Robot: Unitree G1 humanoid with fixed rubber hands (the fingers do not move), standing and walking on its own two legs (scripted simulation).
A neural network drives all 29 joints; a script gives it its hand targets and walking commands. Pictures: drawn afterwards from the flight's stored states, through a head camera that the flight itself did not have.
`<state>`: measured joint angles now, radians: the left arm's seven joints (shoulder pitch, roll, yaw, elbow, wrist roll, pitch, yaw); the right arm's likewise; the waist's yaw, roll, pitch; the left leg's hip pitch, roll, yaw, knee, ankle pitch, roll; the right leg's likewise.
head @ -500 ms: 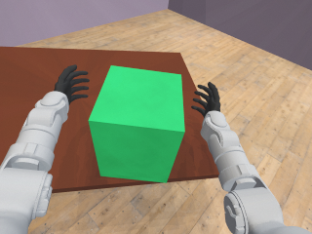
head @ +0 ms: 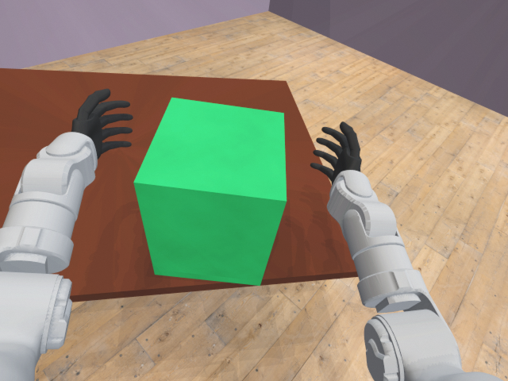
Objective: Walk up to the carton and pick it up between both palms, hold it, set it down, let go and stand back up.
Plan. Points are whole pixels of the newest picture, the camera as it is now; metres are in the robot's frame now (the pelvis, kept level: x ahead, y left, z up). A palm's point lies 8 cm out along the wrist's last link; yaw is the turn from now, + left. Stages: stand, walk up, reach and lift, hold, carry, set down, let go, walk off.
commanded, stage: set down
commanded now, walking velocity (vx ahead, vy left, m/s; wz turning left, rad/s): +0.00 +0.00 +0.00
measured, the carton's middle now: (217, 195) +0.43 +0.01 +0.04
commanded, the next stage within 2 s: none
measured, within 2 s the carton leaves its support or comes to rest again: neither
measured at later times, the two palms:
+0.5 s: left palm (69, 182) +0.39 +0.22 +0.13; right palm (342, 205) +0.33 -0.17 +0.13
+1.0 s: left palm (51, 253) +0.31 +0.24 +0.08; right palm (348, 260) +0.26 -0.17 +0.08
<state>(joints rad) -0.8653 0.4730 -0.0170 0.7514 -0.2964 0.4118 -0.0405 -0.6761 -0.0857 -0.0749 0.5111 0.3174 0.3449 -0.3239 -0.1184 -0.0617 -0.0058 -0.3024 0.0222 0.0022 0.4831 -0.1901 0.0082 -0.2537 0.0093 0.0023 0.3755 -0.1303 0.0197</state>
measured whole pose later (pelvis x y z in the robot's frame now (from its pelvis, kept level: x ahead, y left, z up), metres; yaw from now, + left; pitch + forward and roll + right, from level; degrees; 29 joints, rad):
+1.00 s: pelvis +0.03 +0.01 +0.00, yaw -1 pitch -7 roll -1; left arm -0.05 0.42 0.05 0.03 -0.29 0.36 -0.11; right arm 0.15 -0.03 -0.01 -0.19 0.22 0.34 -0.30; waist 0.02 -0.04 0.10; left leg -0.08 0.01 0.03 0.43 -0.23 0.02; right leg -0.05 0.00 0.03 0.33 -0.17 0.03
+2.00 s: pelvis +0.05 -0.01 +0.00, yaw +0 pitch -7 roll -1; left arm 0.37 0.39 -0.01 0.04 -0.22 0.08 -0.10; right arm 0.47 -0.03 0.06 0.04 0.14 -0.05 -0.21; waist 0.06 -0.03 0.12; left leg -0.04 0.02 0.02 0.42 -0.26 0.00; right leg -0.02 0.00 0.01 0.37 -0.23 0.01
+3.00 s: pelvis +0.07 -0.01 +0.00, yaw -1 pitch -6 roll -1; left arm 0.22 0.21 0.02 0.48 -0.01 0.11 -0.03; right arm 0.25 -0.16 0.00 0.64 0.01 -0.22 -0.02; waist 0.01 -0.01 0.10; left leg -0.01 0.03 0.02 0.37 -0.26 -0.01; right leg -0.01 0.01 0.02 0.34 -0.23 0.00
